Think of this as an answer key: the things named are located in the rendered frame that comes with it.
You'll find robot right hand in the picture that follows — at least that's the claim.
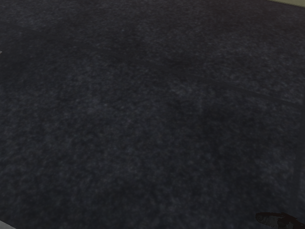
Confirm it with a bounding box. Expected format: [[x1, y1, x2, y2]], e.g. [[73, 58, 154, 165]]
[[255, 212, 305, 229]]

